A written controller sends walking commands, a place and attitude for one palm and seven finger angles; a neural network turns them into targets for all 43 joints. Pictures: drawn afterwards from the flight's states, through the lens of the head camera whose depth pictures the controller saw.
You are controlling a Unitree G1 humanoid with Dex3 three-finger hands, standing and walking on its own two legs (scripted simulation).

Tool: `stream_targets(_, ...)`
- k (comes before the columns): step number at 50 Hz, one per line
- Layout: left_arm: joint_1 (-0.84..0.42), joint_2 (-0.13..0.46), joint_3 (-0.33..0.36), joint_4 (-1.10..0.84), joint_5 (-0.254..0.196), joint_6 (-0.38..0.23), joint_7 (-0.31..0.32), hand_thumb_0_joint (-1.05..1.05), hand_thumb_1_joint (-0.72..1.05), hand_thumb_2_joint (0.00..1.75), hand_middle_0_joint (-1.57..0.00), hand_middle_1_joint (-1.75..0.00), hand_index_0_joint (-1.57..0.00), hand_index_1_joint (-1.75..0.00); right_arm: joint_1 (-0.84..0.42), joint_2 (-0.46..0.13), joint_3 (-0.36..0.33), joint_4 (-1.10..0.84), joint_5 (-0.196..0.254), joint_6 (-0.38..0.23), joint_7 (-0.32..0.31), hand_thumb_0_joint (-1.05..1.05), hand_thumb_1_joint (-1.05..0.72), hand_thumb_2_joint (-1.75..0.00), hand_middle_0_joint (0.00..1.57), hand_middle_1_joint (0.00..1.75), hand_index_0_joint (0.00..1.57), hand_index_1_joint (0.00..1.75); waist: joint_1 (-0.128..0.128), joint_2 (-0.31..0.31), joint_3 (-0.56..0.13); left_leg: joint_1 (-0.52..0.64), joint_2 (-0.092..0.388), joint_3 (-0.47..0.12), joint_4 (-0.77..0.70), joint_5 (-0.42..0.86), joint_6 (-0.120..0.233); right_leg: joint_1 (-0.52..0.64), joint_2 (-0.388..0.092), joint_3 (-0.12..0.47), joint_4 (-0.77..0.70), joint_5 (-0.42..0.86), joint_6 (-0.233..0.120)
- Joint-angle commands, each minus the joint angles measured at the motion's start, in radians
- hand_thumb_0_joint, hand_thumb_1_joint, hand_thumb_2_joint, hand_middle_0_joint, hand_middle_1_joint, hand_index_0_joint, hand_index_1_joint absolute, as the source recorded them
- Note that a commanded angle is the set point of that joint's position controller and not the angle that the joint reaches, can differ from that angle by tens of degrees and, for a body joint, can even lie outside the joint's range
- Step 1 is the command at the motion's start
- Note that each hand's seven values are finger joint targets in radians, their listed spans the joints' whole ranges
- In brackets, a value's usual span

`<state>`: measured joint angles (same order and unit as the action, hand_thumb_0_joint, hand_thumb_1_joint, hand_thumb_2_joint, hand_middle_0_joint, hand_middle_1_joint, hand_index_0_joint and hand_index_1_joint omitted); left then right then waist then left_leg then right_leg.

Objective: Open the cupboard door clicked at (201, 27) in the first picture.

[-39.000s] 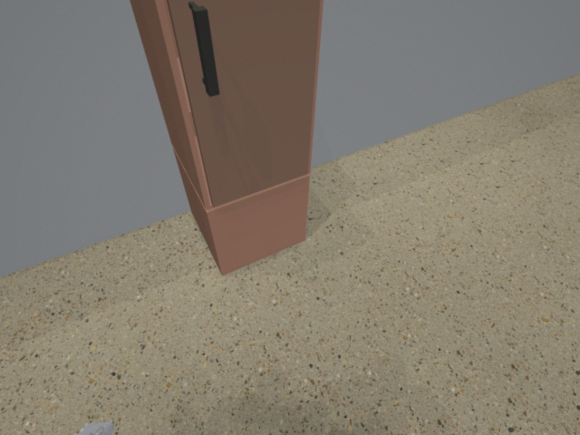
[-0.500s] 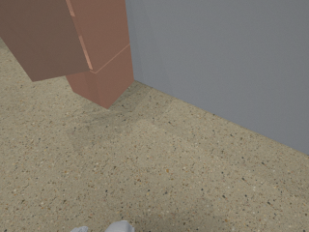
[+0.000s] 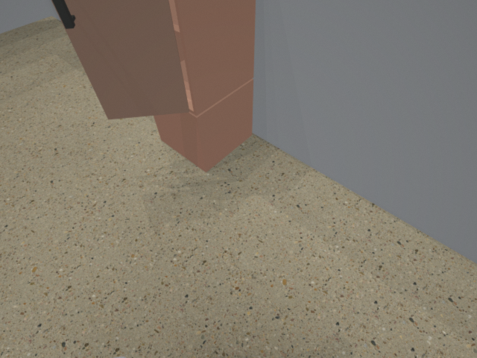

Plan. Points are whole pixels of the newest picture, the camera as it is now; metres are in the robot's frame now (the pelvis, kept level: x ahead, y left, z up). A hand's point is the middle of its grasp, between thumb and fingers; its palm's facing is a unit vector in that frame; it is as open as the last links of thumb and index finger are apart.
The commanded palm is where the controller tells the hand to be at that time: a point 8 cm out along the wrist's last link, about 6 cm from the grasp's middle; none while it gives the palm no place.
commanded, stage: take the last steps up to it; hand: left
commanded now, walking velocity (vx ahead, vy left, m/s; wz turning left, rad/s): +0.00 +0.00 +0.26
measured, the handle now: out of the picture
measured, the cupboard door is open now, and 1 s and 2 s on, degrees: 49 49 49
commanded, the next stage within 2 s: come to a stop and stand still in 1.38 s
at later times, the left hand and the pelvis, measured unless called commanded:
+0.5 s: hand out of the picture -0.05 +0.24 -0.18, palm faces +0.26 -0.95 -0.19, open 7.4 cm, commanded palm none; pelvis +0.05 +0.07 +0.00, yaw +10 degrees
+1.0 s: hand (119, 251) +0.35 +0.30 -0.15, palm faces +0.12 -0.97 -0.19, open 7.4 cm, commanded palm none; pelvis +0.23 +0.11 -0.01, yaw +10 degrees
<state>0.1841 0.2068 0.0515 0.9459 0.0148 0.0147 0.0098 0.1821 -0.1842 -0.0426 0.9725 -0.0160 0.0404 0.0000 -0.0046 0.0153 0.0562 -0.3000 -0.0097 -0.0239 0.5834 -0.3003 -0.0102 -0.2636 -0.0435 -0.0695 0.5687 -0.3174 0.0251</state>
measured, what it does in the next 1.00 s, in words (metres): walks ahead: left foot, then right foot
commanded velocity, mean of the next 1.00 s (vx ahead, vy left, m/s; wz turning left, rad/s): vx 0.29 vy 0.12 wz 0.09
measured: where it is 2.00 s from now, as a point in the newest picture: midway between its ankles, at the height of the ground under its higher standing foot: (195, 295)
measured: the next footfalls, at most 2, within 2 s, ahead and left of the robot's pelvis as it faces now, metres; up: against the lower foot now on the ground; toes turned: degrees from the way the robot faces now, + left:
left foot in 0.46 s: +0.09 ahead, +0.18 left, +0.00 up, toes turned +17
right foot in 0.96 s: +0.34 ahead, +0.04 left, +0.00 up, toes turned +2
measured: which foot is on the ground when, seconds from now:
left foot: up 0.00-0.44, down 0.46-0.96, up 0.98-1.00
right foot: down 0.00-0.46, up 0.48-0.94, down 0.96-1.00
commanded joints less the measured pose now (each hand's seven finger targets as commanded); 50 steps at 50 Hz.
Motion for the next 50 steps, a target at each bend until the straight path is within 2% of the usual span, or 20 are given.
stream_targets(1, 0.108, 0.186, 0.039, -0.029, 0.009, -0.035, 0.024, 0.00, 0.90, 0.90, -0.20, -0.30, -0.20, -0.30, -0.052, -0.110, -0.045, -0.077, 0.001, 0.001, -0.003, 0.00, -0.90, -0.90, 0.20, 0.30, 0.20, 0.30, 0.042, -0.290, -0.039, -0.201, 0.002, -0.035, 0.447, -0.283, -0.011, 0.092, -0.382, 0.354, -0.300, 0.336, -0.195)
stream_targets(3, 0.062, 0.136, 0.024, -0.031, 0.004, -0.038, 0.022, 0.00, 0.90, 0.90, -0.20, -0.30, -0.20, -0.30, -0.033, -0.103, -0.046, -0.038, 0.003, 0.007, 0.002, 0.00, -0.90, -0.90, 0.20, 0.30, 0.20, 0.30, 0.012, -0.219, -0.006, -0.224, 0.019, -0.027, 0.561, -0.173, -0.026, 0.103, -0.294, 0.212, -0.262, 0.440, -0.170)
stream_targets(5, 0.068, 0.125, 0.029, -0.031, 0.006, -0.046, 0.022, 0.00, 0.90, 0.90, -0.20, -0.30, -0.20, -0.30, -0.006, -0.085, -0.042, -0.018, 0.002, 0.004, 0.011, 0.00, -0.90, -0.90, 0.20, 0.30, 0.20, 0.30, 0.012, -0.190, -0.033, -0.234, 0.032, -0.003, 0.545, -0.115, -0.038, 0.157, -0.280, 0.148, -0.270, 0.395, -0.141)
stream_targets(10, 0.183, 0.129, 0.046, 0.031, 0.011, -0.066, 0.013, 0.00, 0.90, 0.90, -0.20, -0.30, -0.20, -0.30, -0.087, -0.060, -0.035, -0.030, -0.004, -0.012, 0.027, 0.00, -0.90, -0.90, 0.20, 0.30, 0.20, 0.30, 0.074, -0.150, -0.021, -0.291, 0.055, 0.050, 0.371, -0.104, -0.049, 0.278, -0.332, 0.150, -0.323, 0.242, -0.144)
stream_targets(16, 0.224, 0.160, 0.053, 0.083, 0.018, -0.071, 0.003, 0.00, 0.90, 0.90, -0.20, -0.30, -0.20, -0.30, -0.151, -0.053, -0.024, -0.059, 0.000, -0.025, 0.044, 0.00, -0.90, -0.90, 0.20, 0.30, 0.20, 0.30, 0.087, -0.186, 0.007, -0.245, 0.060, 0.097, 0.172, -0.099, -0.034, 0.266, -0.365, 0.099, -0.331, 0.165, -0.146)
stream_targets(19, 0.188, 0.173, 0.056, 0.089, 0.020, -0.069, -0.001, 0.00, 0.90, 0.90, -0.20, -0.30, -0.20, -0.30, -0.119, -0.054, -0.017, -0.060, 0.001, -0.036, 0.048, 0.00, -0.90, -0.90, 0.20, 0.30, 0.20, 0.30, 0.054, -0.200, 0.007, -0.093, 0.041, 0.134, 0.027, -0.067, -0.016, 0.170, -0.353, 0.046, -0.286, 0.149, -0.118)
stream_targets(21, 0.134, 0.171, 0.057, 0.083, 0.014, -0.063, -0.005, 0.00, 0.90, 0.90, -0.20, -0.30, -0.20, -0.30, 0.027, -0.085, -0.022, -0.016, -0.002, -0.049, 0.038, 0.00, -0.90, -0.90, 0.20, 0.30, 0.20, 0.30, -0.028, -0.120, -0.031, 0.197, -0.004, 0.197, -0.142, 0.022, -0.001, 0.011, -0.286, -0.044, -0.155, 0.129, -0.068)
stream_targets(22, 0.124, 0.130, 0.049, 0.066, 0.008, -0.057, -0.014, 0.00, 0.90, 0.90, -0.20, -0.30, -0.20, -0.30, 0.157, -0.166, -0.041, 0.019, -0.007, -0.057, 0.023, 0.00, -0.90, -0.90, 0.20, 0.30, 0.20, 0.30, -0.085, 0.065, -0.095, 0.397, 0.092, 0.071, -0.185, -0.039, 0.044, -0.132, -0.202, -0.122, 0.076, 0.068, -0.028)
stream_targets(23, 0.100, 0.064, 0.033, 0.020, 0.002, -0.053, -0.022, 0.00, 0.90, 0.90, -0.20, -0.30, -0.20, -0.30, 0.287, -0.272, -0.072, 0.044, -0.021, -0.059, 0.009, 0.00, -0.90, -0.90, 0.20, 0.30, 0.20, 0.30, -0.136, 0.352, -0.127, 0.498, 0.351, -0.323, -0.298, -0.095, 0.160, -0.373, -0.055, -0.168, 0.401, -0.295, 0.023)
stream_targets(24, 0.010, 0.060, 0.022, -0.013, 0.012, -0.052, -0.015, 0.00, 0.90, 0.90, -0.20, -0.30, -0.20, -0.30, 0.335, -0.284, -0.068, 0.062, -0.016, -0.055, -0.005, 0.00, -0.90, -0.90, 0.20, 0.30, 0.20, 0.30, -0.154, 0.279, -0.115, 0.448, 0.407, -0.381, -0.346, -0.080, 0.231, -0.453, -0.059, -0.038, 0.583, -0.315, -0.011)
stream_targets(25, -0.032, 0.056, 0.019, -0.018, 0.009, -0.052, -0.012, 0.00, 0.90, 0.90, -0.20, -0.30, -0.20, -0.30, 0.291, -0.250, -0.058, 0.049, -0.012, -0.062, -0.014, 0.00, -0.90, -0.90, 0.20, 0.30, 0.20, 0.30, -0.121, 0.180, -0.091, 0.383, 0.404, -0.378, -0.348, -0.078, 0.239, -0.486, -0.084, 0.016, 0.680, -0.239, -0.023)
stream_targets(27, 0.004, 0.040, 0.019, 0.022, 0.011, -0.048, -0.022, 0.00, 0.90, 0.90, -0.20, -0.30, -0.20, -0.30, 0.174, -0.160, -0.032, 0.015, -0.011, -0.078, -0.021, 0.00, -0.90, -0.90, 0.20, 0.30, 0.20, 0.30, -0.052, 0.098, 0.007, 0.242, 0.338, -0.237, -0.384, 0.020, 0.214, -0.452, -0.124, 0.044, 0.681, -0.083, -0.022)
stream_targets(30, 0.084, 0.027, 0.014, 0.064, 0.012, -0.039, -0.026, 0.00, 0.90, 0.90, -0.20, -0.30, -0.20, -0.30, 0.166, -0.115, -0.011, 0.031, -0.006, -0.107, -0.023, 0.00, -0.90, -0.90, 0.20, 0.30, 0.20, 0.30, 0.002, 0.085, -0.016, 0.262, 0.264, -0.070, -0.377, 0.370, 0.187, -0.377, -0.112, 0.025, 0.594, 0.011, -0.010)
stream_targets(43, -0.178, 0.006, 0.004, -0.049, 0.007, -0.035, -0.031, 0.00, 0.90, 0.90, -0.20, -0.30, -0.20, -0.30, 0.339, -0.096, 0.003, 0.145, -0.018, -0.108, -0.028, 0.00, -0.90, -0.90, 0.20, 0.30, 0.20, 0.30, -0.030, 0.038, 0.087, 0.289, 0.256, 0.006, -0.350, 0.560, 0.180, -0.266, -0.041, -0.035, 0.159, 0.083, -0.051)
stream_targets(45, -0.098, 0.022, 0.007, -0.035, 0.007, -0.043, -0.028, 0.00, 0.90, 0.90, -0.20, -0.30, -0.20, -0.30, 0.333, -0.106, 0.003, 0.160, -0.015, -0.105, -0.029, 0.00, -0.90, -0.90, 0.20, 0.30, 0.20, 0.30, 0.013, 0.042, 0.045, 0.284, 0.237, 0.038, -0.227, 0.754, 0.158, -0.116, 0.010, -0.068, 0.085, 0.058, -0.075)
stream_targets(46, 0.016, 0.035, 0.016, -0.002, 0.007, -0.052, -0.025, 0.00, 0.90, 0.90, -0.20, -0.30, -0.20, -0.30, 0.319, -0.111, 0.003, 0.162, -0.009, -0.105, -0.030, 0.00, -0.90, -0.90, 0.20, 0.30, 0.20, 0.30, 0.066, 0.021, -0.004, 0.239, 0.205, 0.057, -0.093, 0.819, 0.128, 0.052, 0.030, -0.076, 0.014, 0.104, -0.089)
stream_targets(47, 0.175, 0.079, 0.035, 0.043, 0.010, -0.065, -0.019, 0.00, 0.90, 0.90, -0.20, -0.30, -0.20, -0.30, 0.295, -0.110, 0.000, 0.149, 0.004, -0.111, -0.028, 0.00, -0.90, -0.90, 0.20, 0.30, 0.20, 0.30, 0.135, -0.022, -0.095, 0.085, 0.157, 0.085, 0.112, 0.747, 0.090, 0.330, -0.034, 0.010, -0.029, 0.181, -0.128)
stream_targets(48, 0.328, 0.177, 0.062, 0.082, 0.013, -0.074, -0.006, 0.00, 0.90, 0.90, -0.20, -0.30, -0.20, -0.30, 0.316, -0.078, -0.002, 0.122, 0.020, -0.118, -0.024, 0.00, -0.90, -0.90, 0.20, 0.30, 0.20, 0.30, 0.166, -0.196, -0.225, -0.188, 0.013, 0.150, 0.431, 0.255, 0.034, 0.608, -0.329, 0.409, -0.114, 0.287, -0.250)
stream_targets(49, 0.322, 0.223, 0.066, 0.082, -0.005, -0.069, -0.002, 0.00, 0.90, 0.90, -0.20, -0.30, -0.20, -0.30, 0.298, -0.081, -0.009, 0.105, 0.018, -0.108, -0.023, 0.00, -0.90, -0.90, 0.20, 0.30, 0.20, 0.30, 0.136, -0.188, -0.211, -0.283, -0.015, 0.084, 0.710, -0.272, 0.017, 0.526, -0.504, 0.619, -0.254, 0.251, -0.348)
stream_targets(50, 0.228, 0.180, 0.061, 0.058, -0.011, -0.061, 0.007, 0.00, 0.90, 0.90, -0.20, -0.30, -0.20, -0.30, 0.209, -0.082, -0.017, 0.085, 0.008, -0.096, -0.019, 0.00, -0.90, -0.90, 0.20, 0.30, 0.20, 0.30, 0.120, -0.111, -0.118, -0.319, 0.048, -0.004, 0.753, -0.215, 0.026, 0.363, -0.473, 0.584, -0.313, 0.084, -0.310)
